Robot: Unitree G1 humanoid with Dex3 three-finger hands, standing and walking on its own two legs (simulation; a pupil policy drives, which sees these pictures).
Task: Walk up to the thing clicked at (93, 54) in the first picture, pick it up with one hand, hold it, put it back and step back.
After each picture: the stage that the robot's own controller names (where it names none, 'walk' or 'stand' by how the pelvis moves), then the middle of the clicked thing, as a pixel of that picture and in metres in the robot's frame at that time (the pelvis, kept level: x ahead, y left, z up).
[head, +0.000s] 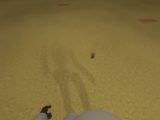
stand; (93, 55) +1.28 -0.05 -0.72
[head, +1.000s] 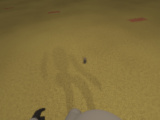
walk; (85, 60) +1.16 +0.20 -0.70
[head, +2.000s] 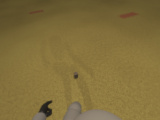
walk; (75, 75) +0.72 +0.29 -0.72
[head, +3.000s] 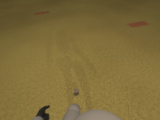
walk; (76, 92) +0.46 +0.21 -0.72
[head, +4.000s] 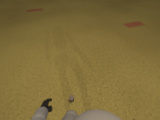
stand; (71, 98) +0.35 +0.21 -0.71
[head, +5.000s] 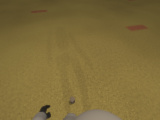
stand; (72, 100) +0.34 +0.20 -0.72
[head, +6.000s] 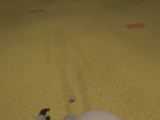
stand; (72, 98) +0.36 +0.20 -0.73
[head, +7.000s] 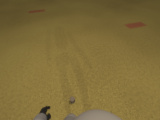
stand; (72, 100) +0.34 +0.21 -0.73
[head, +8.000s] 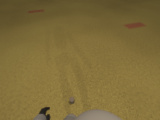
stand; (72, 100) +0.33 +0.21 -0.73
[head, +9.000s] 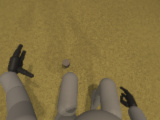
go down; (66, 63) +0.41 +0.22 -0.39
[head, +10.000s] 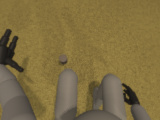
go down; (63, 59) +0.42 +0.24 -0.31
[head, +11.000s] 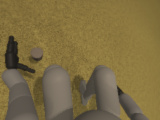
close in; (37, 54) +0.40 +0.28 -0.22
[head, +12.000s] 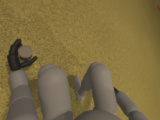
close; (25, 54) +0.40 +0.29 -0.22
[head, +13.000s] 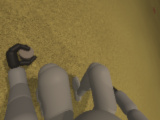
lift; (26, 54) +0.39 +0.28 -0.23
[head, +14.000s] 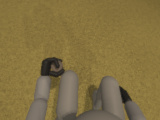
lift; (58, 68) +0.31 +0.24 -0.08
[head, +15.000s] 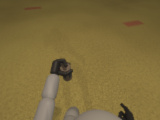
hold; (66, 72) +0.33 +0.17 +0.04
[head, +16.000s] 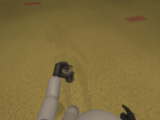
hold; (68, 74) +0.33 +0.16 -0.01
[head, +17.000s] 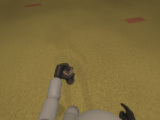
hold; (69, 76) +0.32 +0.16 -0.02
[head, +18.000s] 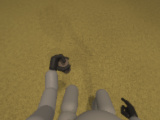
crouch; (65, 66) +0.37 +0.19 -0.08
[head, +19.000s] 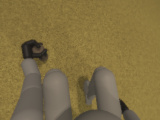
lower; (41, 53) +0.43 +0.27 -0.19
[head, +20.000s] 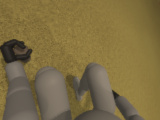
lower; (23, 54) +0.41 +0.29 -0.23
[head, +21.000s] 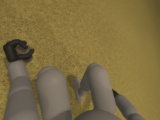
lower; (25, 53) +0.41 +0.29 -0.23
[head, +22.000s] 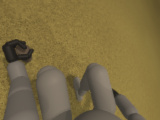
lower; (24, 54) +0.41 +0.29 -0.23
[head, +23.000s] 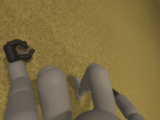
loosen; (25, 53) +0.40 +0.29 -0.23
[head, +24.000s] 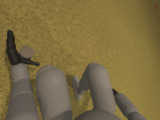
withdraw; (25, 55) +0.39 +0.28 -0.23
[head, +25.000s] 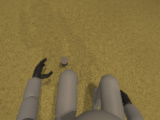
walk; (64, 62) +0.42 +0.23 -0.32
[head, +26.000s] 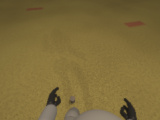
stand; (72, 99) +0.35 +0.17 -0.65
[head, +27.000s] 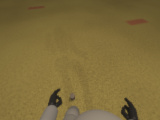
stand; (72, 96) +0.36 +0.19 -0.67
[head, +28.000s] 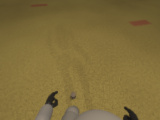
stand; (73, 95) +0.37 +0.18 -0.68
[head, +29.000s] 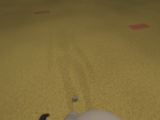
walk; (75, 98) +0.38 +0.18 -0.72
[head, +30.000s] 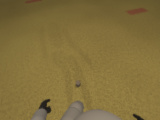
walk; (78, 83) +0.49 +0.18 -0.71
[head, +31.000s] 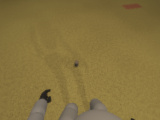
walk; (76, 63) +0.79 +0.16 -0.70
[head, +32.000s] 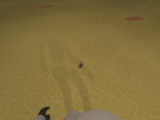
stand; (81, 64) +0.97 +0.19 -0.70
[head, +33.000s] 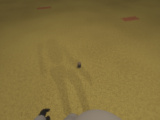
stand; (79, 65) +0.98 +0.22 -0.73
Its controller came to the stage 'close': yes
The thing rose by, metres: 0.70
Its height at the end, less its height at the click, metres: +0.00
